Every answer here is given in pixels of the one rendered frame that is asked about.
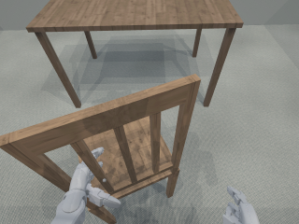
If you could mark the robot right hand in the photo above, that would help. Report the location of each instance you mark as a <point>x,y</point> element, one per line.
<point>243,214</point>

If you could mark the robot left forearm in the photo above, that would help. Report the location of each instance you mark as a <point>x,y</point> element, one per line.
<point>71,210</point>

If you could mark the table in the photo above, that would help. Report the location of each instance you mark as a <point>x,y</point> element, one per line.
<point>133,15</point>

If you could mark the robot left hand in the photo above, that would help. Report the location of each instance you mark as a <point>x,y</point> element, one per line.
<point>82,178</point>

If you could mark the chair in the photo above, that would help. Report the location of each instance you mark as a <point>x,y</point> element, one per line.
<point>128,128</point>

